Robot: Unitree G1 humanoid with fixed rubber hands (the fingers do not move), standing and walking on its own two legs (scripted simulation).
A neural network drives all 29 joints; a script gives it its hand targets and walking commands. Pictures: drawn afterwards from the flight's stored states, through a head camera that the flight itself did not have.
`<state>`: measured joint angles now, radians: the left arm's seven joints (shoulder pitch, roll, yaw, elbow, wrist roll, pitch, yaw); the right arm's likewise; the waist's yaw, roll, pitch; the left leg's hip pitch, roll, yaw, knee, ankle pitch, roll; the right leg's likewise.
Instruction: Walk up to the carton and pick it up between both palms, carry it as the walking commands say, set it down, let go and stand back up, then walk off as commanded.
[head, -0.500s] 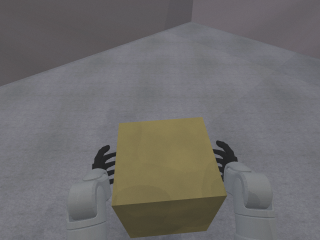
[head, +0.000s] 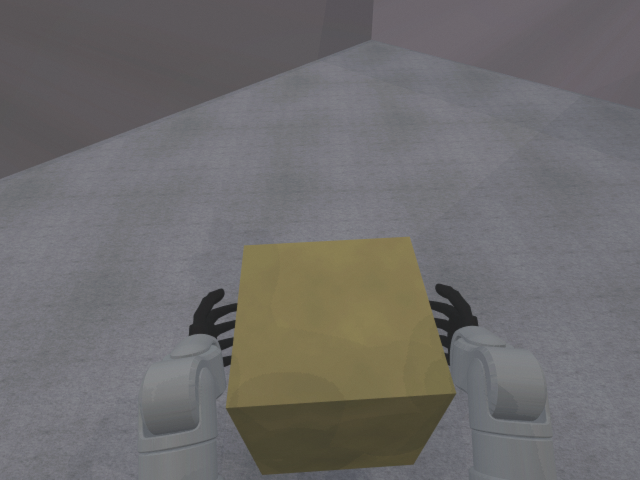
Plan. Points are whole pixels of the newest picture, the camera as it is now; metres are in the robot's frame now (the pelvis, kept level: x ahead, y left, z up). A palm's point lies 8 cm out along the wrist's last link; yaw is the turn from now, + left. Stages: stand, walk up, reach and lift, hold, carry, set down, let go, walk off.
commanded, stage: carry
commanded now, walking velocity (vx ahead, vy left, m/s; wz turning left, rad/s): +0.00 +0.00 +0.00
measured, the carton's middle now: (332, 360) +0.28 +0.01 +0.01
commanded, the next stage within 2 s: hold in 0.82 s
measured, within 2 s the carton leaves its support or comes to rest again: neither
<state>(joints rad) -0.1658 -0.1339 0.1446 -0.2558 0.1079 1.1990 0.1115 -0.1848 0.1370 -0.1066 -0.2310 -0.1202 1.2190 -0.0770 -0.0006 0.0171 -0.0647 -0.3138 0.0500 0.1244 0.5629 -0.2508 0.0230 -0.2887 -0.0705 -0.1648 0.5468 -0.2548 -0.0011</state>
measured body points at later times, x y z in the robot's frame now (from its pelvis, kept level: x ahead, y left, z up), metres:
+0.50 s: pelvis -0.01 -0.02 +0.00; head -0.03 -0.02 +0.45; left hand +0.26 +0.14 +0.06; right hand +0.27 -0.16 +0.05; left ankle +0.03 +0.10 -0.73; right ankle +0.02 -0.12 -0.73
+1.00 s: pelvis -0.02 -0.01 +0.01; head -0.01 -0.02 +0.46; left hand +0.26 +0.15 +0.02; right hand +0.26 -0.16 +0.01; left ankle +0.03 +0.11 -0.73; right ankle +0.02 -0.12 -0.73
